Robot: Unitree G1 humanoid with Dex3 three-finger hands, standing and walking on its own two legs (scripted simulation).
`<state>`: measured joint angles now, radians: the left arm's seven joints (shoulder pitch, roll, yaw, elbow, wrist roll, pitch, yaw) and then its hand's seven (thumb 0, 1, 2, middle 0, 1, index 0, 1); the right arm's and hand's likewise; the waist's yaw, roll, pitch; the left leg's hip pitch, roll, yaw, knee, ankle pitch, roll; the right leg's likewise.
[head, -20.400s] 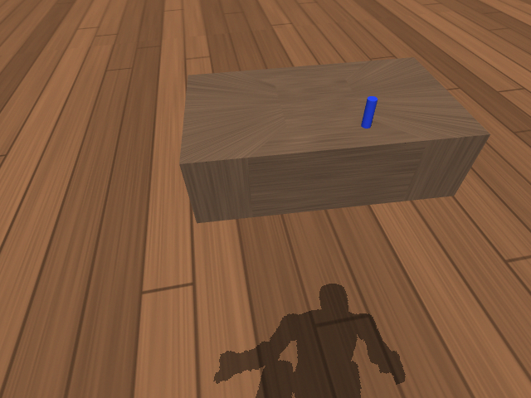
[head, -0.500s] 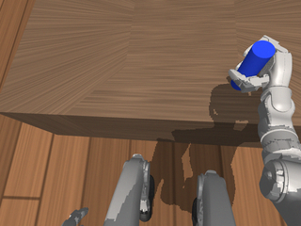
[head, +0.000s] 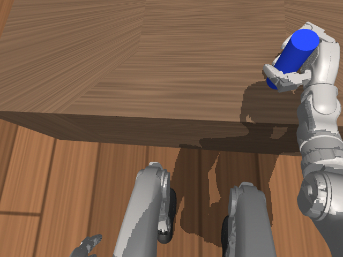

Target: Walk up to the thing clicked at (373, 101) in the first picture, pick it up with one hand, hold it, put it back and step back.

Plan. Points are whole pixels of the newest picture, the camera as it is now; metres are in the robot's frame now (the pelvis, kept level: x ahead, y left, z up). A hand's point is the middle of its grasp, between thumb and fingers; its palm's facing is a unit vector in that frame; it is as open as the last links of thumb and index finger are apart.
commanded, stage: lower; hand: right
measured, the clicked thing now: (288, 63) +0.53 -0.13 +0.01
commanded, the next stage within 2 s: loosen in 0.48 s
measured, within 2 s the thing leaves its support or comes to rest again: rests again in 1.96 s
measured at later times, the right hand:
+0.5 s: hand (281, 67) +0.55 -0.13 -0.03, palm faces +0.02 +1.00 -0.02, open 7.7 cm
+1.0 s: hand (281, 66) +0.55 -0.13 -0.03, palm faces +0.02 +1.00 -0.02, open 8.6 cm
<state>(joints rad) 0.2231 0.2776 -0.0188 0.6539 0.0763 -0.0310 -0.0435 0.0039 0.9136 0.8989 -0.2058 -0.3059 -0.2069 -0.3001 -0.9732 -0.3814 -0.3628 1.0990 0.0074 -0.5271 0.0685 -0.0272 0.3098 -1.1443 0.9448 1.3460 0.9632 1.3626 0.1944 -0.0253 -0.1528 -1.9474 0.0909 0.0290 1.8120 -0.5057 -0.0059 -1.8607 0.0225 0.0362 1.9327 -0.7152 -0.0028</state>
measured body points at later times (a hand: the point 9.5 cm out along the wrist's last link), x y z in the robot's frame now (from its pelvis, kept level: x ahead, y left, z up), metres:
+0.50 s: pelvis -0.01 +0.00 -0.03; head +0.22 -0.02 +0.36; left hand +0.05 +0.28 -0.15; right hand +0.54 -0.19 -0.02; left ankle +0.12 +0.14 -0.45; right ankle +0.05 -0.12 -0.45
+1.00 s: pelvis -0.01 +0.00 -0.03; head +0.22 -0.03 +0.36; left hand +0.04 +0.27 -0.15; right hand +0.54 -0.19 -0.02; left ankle +0.12 +0.14 -0.45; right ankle +0.05 -0.12 -0.45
